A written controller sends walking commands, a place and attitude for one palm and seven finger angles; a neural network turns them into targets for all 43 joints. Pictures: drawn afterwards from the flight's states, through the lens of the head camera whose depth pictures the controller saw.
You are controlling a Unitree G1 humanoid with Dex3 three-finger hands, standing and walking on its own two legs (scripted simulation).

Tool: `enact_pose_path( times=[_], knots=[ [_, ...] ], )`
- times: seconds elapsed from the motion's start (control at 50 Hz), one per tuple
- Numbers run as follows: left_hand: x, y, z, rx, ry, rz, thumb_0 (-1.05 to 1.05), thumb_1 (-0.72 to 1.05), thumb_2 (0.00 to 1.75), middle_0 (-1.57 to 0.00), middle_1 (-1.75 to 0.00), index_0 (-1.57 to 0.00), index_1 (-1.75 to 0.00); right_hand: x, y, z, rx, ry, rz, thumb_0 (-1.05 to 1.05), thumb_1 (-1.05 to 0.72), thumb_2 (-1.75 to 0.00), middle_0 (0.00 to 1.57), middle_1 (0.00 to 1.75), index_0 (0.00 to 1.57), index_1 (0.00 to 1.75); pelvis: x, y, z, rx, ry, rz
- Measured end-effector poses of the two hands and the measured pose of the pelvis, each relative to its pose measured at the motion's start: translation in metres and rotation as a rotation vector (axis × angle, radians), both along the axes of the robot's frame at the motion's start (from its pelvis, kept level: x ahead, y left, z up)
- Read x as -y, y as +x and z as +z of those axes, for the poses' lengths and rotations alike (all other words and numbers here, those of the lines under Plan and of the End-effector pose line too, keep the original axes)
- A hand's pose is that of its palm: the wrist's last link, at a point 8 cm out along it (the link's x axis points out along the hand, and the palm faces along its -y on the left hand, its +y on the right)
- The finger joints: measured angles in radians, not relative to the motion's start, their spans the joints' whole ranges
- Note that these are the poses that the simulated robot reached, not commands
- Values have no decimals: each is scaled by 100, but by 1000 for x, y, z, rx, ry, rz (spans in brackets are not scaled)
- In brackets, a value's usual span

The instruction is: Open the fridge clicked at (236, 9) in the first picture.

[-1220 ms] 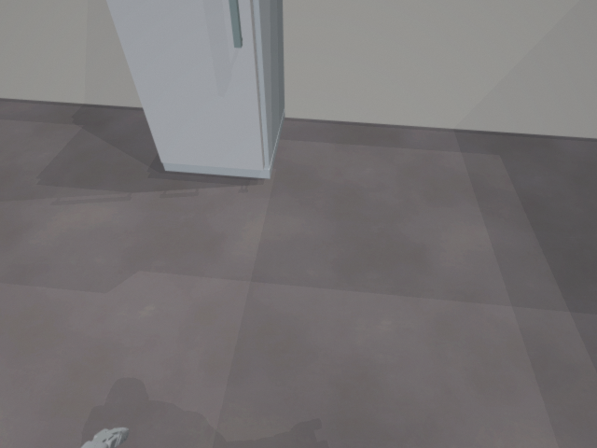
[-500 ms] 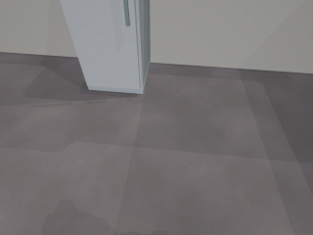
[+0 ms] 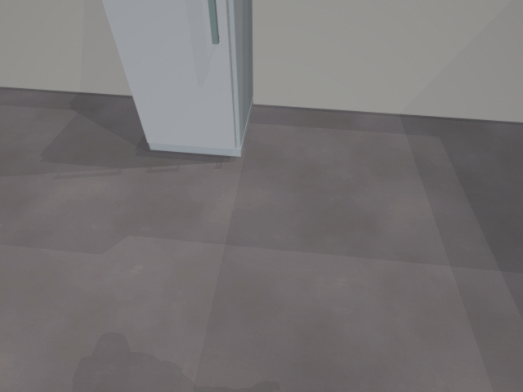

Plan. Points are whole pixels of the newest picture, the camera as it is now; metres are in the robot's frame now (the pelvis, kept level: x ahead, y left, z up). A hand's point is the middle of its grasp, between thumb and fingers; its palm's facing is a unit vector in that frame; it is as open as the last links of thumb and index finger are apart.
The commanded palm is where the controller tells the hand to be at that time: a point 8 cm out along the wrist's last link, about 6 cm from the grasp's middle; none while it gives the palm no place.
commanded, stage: look at it before walking up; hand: right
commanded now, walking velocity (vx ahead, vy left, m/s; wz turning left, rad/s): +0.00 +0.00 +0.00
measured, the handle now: out of the picture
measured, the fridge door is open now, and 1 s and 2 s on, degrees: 0 0 0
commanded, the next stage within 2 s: walk to a spot facing it in 0.22 s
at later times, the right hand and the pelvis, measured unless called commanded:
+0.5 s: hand out of the picture +0.08 -0.24 -0.16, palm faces -0.06 +0.95 -0.32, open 7.4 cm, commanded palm none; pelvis +0.00 +0.00 +0.00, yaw +3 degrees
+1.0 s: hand out of the picture +0.05 -0.14 -0.16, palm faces -0.23 +0.95 -0.19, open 7.4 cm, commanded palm none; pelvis +0.06 +0.04 +0.00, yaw +19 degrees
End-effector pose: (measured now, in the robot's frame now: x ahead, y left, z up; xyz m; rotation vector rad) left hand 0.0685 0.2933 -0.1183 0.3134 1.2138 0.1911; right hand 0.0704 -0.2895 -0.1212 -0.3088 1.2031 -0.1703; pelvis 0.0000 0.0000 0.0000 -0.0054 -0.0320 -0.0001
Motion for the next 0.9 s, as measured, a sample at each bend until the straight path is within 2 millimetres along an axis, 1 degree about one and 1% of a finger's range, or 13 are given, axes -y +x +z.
enact_pose_path(
  times=[0.28,0.4,0.46,0.54,0.62,0.68,0.72,0.74,0.76,0.8,0.86,0.9],
  knots=[
    [0,13,2,16,1,-9,0,91,90,-20,-30,-21,-30,2,1,1,-6,-5,-5,1,-91,-90,21,30,20,30,0,4,1,-1,1,0],
    [0,15,2,23,4,-4,0,91,90,-20,-30,-21,-30,2,3,1,-7,-7,-5,1,-91,-90,21,30,20,30,0,5,0,0,1,11],
    [3,13,0,38,1,20,0,91,90,-20,-30,-21,-30,-2,2,-3,-21,-6,0,1,-91,-90,21,30,20,30,0,3,-2,-3,-1,38],
    [13,1,-9,49,-28,66,0,91,90,-20,-30,-21,-30,-14,-1,-12,-56,16,29,1,-91,-90,20,30,20,30,-1,-2,-7,-6,-11,79],
    [18,-22,-23,44,-75,122,0,91,90,-20,-30,-21,-30,-34,-4,-21,-88,40,64,1,-91,-90,20,30,20,30,-8,-7,-14,0,-31,139],
    [15,-40,-37,30,-114,170,0,91,90,-20,-30,-21,-30,-53,-5,-21,-102,56,87,1,-91,-90,20,30,20,30,-18,-5,-18,5,-29,184],
    [8,-50,-49,11,-132,196,0,91,90,-20,-30,-21,-30,-64,-6,-25,-85,57,99,1,-91,-90,20,30,20,30,-26,-1,-27,-1,-21,201],
    [5,-53,-53,-5,-136,204,0,91,90,-20,-30,-21,-30,-69,-8,-27,-78,57,97,1,-91,-90,20,30,20,30,-30,0,-28,-3,-15,204],
    [3,-56,-53,-21,-139,208,1,91,90,-20,-30,-21,-30,-73,-11,-26,-77,58,89,1,-91,-90,20,30,20,30,-33,2,-27,-3,-11,205],
    [0,-55,-46,-31,-146,218,1,91,90,-20,-30,-21,-30,-82,-19,-22,-95,66,76,1,-91,-90,20,30,20,30,-37,8,-20,-6,-9,221],
    [-7,-45,-30,5,-144,248,1,91,90,-20,-30,-21,-30,-93,-29,-13,-163,82,87,1,-91,-90,21,30,20,30,-42,20,-8,-18,-19,261],
    [-12,-36,-22,40,-136,274,1,91,90,-20,-30,-21,-30,-98,-31,-8,-208,92,105,1,-91,-90,21,30,20,30,-43,29,-2,-27,-24,284]
  ],
)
